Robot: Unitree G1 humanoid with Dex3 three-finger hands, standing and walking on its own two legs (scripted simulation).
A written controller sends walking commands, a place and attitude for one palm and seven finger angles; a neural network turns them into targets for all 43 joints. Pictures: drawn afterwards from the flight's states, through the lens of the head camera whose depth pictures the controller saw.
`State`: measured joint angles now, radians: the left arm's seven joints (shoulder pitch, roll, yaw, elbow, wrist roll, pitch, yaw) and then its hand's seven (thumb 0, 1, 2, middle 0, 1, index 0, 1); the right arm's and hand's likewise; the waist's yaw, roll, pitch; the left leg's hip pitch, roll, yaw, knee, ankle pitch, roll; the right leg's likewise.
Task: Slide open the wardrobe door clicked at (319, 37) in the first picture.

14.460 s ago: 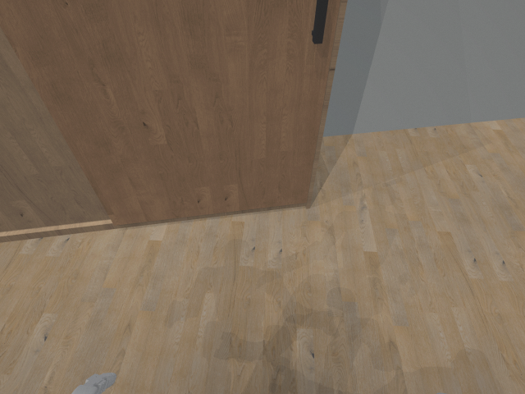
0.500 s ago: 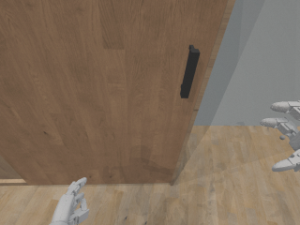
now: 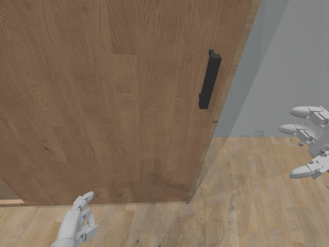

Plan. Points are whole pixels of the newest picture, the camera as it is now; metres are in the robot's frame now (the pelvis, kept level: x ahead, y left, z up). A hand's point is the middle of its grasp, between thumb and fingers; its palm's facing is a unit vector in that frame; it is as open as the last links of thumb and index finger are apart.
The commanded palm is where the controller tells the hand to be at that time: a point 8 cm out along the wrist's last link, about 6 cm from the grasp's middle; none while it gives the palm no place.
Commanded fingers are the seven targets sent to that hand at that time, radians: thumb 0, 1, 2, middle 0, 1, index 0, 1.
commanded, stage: move the hooked fingers beside the handle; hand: right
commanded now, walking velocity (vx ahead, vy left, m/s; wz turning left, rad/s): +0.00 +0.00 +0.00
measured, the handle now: (207, 80) +0.53 -0.11 +0.17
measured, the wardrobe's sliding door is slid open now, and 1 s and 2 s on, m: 0.00 0.00 0.00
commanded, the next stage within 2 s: none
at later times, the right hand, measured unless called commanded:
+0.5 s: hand (273, 124) +0.34 -0.23 +0.18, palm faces -0.03 +1.00 -0.02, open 14.0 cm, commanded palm +0.32 -0.27 +0.18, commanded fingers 0.00 0.50 -0.30 0.30 1.20 0.30 1.20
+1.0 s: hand (251, 107) +0.39 -0.20 +0.18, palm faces -0.03 +1.00 +0.00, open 14.0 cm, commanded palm +0.38 -0.25 +0.18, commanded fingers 0.00 0.50 -0.30 0.30 1.20 0.30 1.20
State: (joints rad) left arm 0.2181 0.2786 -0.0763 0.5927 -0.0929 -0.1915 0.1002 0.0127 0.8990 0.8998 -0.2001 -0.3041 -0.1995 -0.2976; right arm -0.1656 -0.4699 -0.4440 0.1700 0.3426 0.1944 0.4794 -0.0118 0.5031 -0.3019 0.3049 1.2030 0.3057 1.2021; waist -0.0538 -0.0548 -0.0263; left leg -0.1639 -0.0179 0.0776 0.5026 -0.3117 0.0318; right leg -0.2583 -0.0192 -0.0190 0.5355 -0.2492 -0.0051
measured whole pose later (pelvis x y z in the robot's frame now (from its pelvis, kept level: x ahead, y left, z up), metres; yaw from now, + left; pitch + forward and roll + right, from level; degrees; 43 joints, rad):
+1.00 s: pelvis +0.00 -0.01 +0.00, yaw +1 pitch +1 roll +0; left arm 0.26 0.27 -0.06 0.64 -0.08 -0.09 0.09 0.01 0.90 0.90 -0.20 -0.30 -0.20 -0.30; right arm -0.53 -0.38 -0.28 0.49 0.23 0.15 0.26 -0.01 0.50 -0.30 0.30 1.20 0.30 1.20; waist 0.02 -0.03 -0.04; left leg -0.20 -0.01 0.05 0.47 -0.28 0.02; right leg -0.27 -0.01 -0.04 0.48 -0.22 -0.02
